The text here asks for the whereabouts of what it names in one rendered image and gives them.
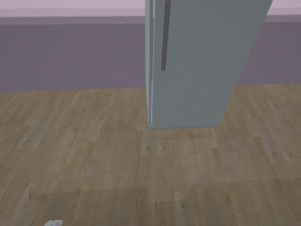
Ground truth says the handle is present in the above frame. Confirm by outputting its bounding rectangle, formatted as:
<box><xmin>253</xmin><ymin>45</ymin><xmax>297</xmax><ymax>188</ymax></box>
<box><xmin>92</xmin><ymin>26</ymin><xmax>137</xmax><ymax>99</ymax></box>
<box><xmin>160</xmin><ymin>0</ymin><xmax>171</xmax><ymax>71</ymax></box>

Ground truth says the fridge door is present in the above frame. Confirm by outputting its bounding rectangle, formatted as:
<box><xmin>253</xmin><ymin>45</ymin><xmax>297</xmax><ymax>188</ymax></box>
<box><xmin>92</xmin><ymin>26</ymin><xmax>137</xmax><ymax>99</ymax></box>
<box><xmin>151</xmin><ymin>0</ymin><xmax>273</xmax><ymax>128</ymax></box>

